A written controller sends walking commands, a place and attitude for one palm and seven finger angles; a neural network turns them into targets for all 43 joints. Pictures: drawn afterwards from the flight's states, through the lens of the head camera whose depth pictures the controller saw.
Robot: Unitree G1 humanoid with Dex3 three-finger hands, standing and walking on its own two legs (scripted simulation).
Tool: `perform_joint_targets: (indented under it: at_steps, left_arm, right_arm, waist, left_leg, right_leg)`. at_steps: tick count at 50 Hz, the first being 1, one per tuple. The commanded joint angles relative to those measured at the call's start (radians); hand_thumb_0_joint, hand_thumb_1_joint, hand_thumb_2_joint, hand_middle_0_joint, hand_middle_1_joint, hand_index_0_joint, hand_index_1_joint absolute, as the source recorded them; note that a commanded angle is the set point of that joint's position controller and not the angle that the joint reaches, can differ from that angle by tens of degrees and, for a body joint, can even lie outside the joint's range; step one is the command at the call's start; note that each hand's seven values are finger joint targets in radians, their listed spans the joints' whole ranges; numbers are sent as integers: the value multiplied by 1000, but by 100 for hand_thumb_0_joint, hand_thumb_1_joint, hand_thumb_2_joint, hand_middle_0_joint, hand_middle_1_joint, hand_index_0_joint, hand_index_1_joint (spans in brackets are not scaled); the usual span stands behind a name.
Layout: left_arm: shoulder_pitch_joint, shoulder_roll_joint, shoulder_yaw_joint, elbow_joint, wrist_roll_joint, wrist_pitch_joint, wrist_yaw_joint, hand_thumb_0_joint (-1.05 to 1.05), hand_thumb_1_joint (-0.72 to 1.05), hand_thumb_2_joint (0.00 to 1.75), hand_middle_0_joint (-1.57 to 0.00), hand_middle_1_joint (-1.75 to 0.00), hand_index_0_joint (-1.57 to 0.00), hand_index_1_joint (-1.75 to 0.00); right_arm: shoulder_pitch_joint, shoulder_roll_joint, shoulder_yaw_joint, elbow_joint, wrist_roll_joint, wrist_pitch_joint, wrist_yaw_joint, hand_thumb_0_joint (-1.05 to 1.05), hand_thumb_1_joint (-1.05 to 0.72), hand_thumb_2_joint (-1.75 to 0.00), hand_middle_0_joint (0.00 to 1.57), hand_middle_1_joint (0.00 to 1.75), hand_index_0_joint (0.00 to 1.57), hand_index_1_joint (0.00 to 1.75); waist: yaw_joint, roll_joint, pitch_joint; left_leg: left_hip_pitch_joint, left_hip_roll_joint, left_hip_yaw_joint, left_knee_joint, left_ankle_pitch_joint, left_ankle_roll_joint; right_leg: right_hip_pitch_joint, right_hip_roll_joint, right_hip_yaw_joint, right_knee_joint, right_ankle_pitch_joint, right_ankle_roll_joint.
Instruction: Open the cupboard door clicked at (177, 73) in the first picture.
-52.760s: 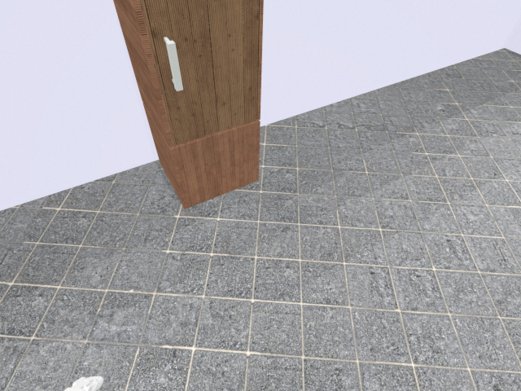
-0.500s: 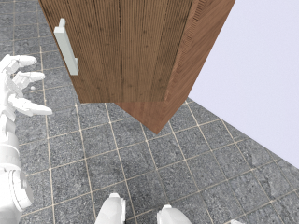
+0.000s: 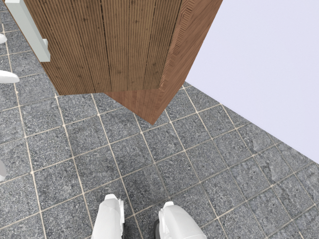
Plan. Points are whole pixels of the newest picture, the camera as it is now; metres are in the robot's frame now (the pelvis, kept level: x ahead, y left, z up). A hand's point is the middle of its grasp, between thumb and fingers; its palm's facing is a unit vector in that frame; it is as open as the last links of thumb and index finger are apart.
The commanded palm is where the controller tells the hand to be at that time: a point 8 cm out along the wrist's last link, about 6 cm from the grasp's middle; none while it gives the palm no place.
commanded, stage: move the hooked fingers beside the handle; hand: left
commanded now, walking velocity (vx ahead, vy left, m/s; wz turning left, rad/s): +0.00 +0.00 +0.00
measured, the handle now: (32, 26) +0.58 +0.26 +0.09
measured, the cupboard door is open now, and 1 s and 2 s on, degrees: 43 43 43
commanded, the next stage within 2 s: slide the fingers in behind the handle in 0.90 s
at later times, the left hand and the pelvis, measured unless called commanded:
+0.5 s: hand out of the picture +0.52 +0.33 +0.09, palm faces +0.15 -0.99 +0.00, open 14.0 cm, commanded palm +0.51 +0.34 +0.08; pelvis +0.01 +0.01 +0.00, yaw -1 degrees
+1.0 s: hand out of the picture +0.51 +0.32 +0.09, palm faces +0.15 -0.99 -0.02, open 14.0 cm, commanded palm +0.51 +0.34 +0.08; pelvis +0.00 +0.00 +0.00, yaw +0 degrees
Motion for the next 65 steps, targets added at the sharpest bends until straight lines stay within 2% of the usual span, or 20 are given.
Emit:
perform_joint_targets:
  at_steps: [1, 3, 6, 10, 15, 18, 22, 23, 26, 31, 36, 37, 38, 40, 45, 50, 51, 53, 61, 65]
  left_arm:
    - [-432, 336, 18, -176, -6, -41, -9, 0, -50, 30, -30, -120, -30, -120]
    - [-462, 381, 46, -185, -2, -46, -9, 0, -50, 30, -30, -120, -30, -120]
    - [-457, 384, 42, -186, 11, -39, -5, 0, -50, 30, -30, -120, -30, -120]
    - [-400, 373, 58, -237, 12, -32, 1, 0, -50, 30, -30, -120, -30, -120]
    - [-396, 355, 72, -271, -4, -19, 5, 0, -50, 30, -30, -120, -30, -120]
    - [-424, 364, 89, -337, -2, -44, 21, 0, -50, 30, -30, -120, -30, -120]
    - [-370, 280, 47, -326, -11, -58, 29, 0, -50, 30, -30, -120, -30, -120]
    - [-342, 292, 56, -288, -5, -50, 29, 0, -50, 30, -30, -120, -30, -120]
    - [-327, 203, -25, -229, -8, -22, 16, 0, -50, 30, -30, -120, -30, -120]
    - [-371, 187, -42, -227, -16, -40, 27, 0, -50, 30, -30, -120, -30, -120]
    - [-438, 260, 18, -299, -19, -109, 50, 0, -50, 30, -30, -120, -30, -120]
    - [-437, 307, 55, -320, -18, -121, 56, 0, -50, 30, -30, -120, -30, -120]
    - [-417, 274, 27, -287, -9, -116, 52, 0, -50, 30, -30, -120, -30, -120]
    - [-395, 311, 46, -245, -1, -95, 51, 0, -50, 30, -30, -120, -30, -120]
    - [-415, 295, 5, -208, 7, -56, 35, 0, -50, 30, -30, -120, -30, -120]
    - [-451, 305, 15, -218, -15, -69, 20, 0, -50, 30, -30, -120, -30, -120]
    - [-443, 320, 26, -220, -15, -70, 17, 0, -50, 30, -30, -120, -30, -120]
    - [-422, 244, -24, -206, -20, -65, 9, 0, -50, 30, -30, -120, -30, -120]
    - [-436, 272, -5, -217, -8, -32, 42, 0, -50, 30, -30, -120, -30, -120]
    - [-442, 305, 44, -308, -5, -82, 74, 0, -50, 30, -30, -120, -30, -120]
  right_arm:
    - [173, -217, -69, -47, -3, -11, -16, 0, -90, -90, 20, 30, 20, 30]
    - [178, -220, -65, -48, -5, -12, -18, 0, -90, -90, 20, 30, 20, 30]
    - [193, -219, -63, -46, -10, -4, -13, 0, -90, -90, 20, 30, 20, 30]
    - [206, -217, -72, -54, -15, 11, -2, 0, -90, -90, 20, 30, 20, 30]
    - [216, -217, -81, -49, -16, 22, 7, 0, -90, -90, 20, 30, 20, 30]
    - [216, -214, -87, -42, -19, 19, 10, 0, -90, -90, 20, 30, 20, 30]
    - [216, -204, -89, -36, -20, 21, 18, 0, -90, -90, 20, 30, 20, 30]
    - [213, -208, -90, -34, -17, 24, 16, 0, -90, -90, 20, 30, 20, 30]
    - [205, -204, -85, -42, -13, 29, 18, 0, -90, -90, 20, 30, 20, 30]
    - [194, -206, -83, -49, -15, 23, 9, 0, -90, -90, 20, 30, 20, 30]
    - [180, -210, -86, -43, -22, 11, 10, 0, -90, -90, 20, 30, 20, 30]
    - [185, -214, -88, -39, -27, 9, 8, 0, -90, -90, 20, 30, 20, 30]
    - [177, -209, -85, -42, -20, 11, 10, 0, -90, -90, 20, 30, 20, 30]
    - [176, -211, -80, -42, -18, 13, 9, 0, -90, -90, 20, 30, 20, 30]
    - [171, -211, -70, -49, -10, 21, 1, 0, -90, -90, 20, 30, 20, 30]
    - [175, -212, -70, -36, -11, 10, -4, 0, -90, -90, 20, 30, 20, 30]
    - [179, -213, -69, -35, -12, 10, -5, 0, -90, -90, 20, 30, 20, 30]
    - [178, -207, -71, -33, -9, 8, -2, 0, -90, -90, 20, 30, 20, 30]
    - [189, -203, -69, -41, -9, 5, 1, 0, -90, -90, 20, 30, 20, 30]
    - [194, -200, -77, -34, -20, 0, 10, 0, -90, -90, 20, 30, 20, 30]
  waist:
    - [-17, 223, -475]
    - [-12, 236, -515]
    - [-12, 261, -526]
    - [18, 315, -589]
    - [10, 268, -565]
    - [17, 299, -608]
    - [12, 301, -568]
    - [16, 272, -542]
    - [-4, 251, -446]
    - [-17, 229, -419]
    - [-4, 268, -514]
    - [9, 286, -545]
    - [6, 287, -547]
    - [10, 263, -518]
    - [-9, 258, -471]
    - [-22, 241, -504]
    - [-12, 242, -511]
    - [-18, 248, -508]
    - [-11, 235, -483]
    - [11, 276, -577]
  left_leg:
    - [576, 10, -63, -82, 305, 19]
    - [584, 13, -66, -65, 339, 19]
    - [604, 16, -74, -61, 366, 14]
    - [708, 21, -89, -77, 450, 0]
    - [717, 24, -98, -94, 440, 1]
    - [771, 24, -103, -100, 468, -3]
    - [800, 20, -102, -114, 491, -7]
    - [785, 24, -103, -120, 472, -9]
    - [743, 17, -102, -144, 401, -6]
    - [706, 13, -99, -144, 340, -1]
    - [734, 12, -99, -122, 355, -3]
    - [752, 14, -106, -121, 386, -7]
    - [752, 13, -98, -118, 383, -6]
    - [699, 10, -88, -114, 362, -1]
    - [662, 11, -85, -114, 313, 5]
    - [632, 12, -80, -87, 313, 12]
    - [624, 12, -80, -86, 320, 12]
    - [656, 14, -83, -89, 324, 9]
    - [587, 11, -70, -89, 290, 15]
    - [664, 13, -77, -81, 377, 8]
  right_leg:
    - [-39, -16, 40, -154, 247, 0]
    - [-38, -15, 39, -138, 268, -2]
    - [-59, -12, 27, -128, 272, -5]
    - [-69, -9, 13, -124, 303, -10]
    - [-64, -4, 5, -141, 298, -7]
    - [-62, -2, 7, -142, 305, -11]
    - [-62, 2, 4, -162, 313, -15]
    - [-67, 1, 1, -164, 300, -13]
    - [-81, -1, -5, -185, 267, -10]
    - [-95, -9, 2, -182, 244, -11]
    - [-74, -12, 15, -162, 245, -14]
    - [-58, -12, 13, -151, 259, -20]
    - [-67, -13, 16, -155, 257, -15]
    - [-37, -12, 19, -160, 258, -12]
    - [-64, -12, 18, -167, 235, -7]
    - [-53, -9, 26, -158, 243, -6]
    - [-39, -9, 27, -153, 249, -7]
    - [-75, -9, 21, -155, 245, -6]
    - [-41, -9, 28, -156, 240, -3]
    - [-18, -7, 27, -140, 289, -9]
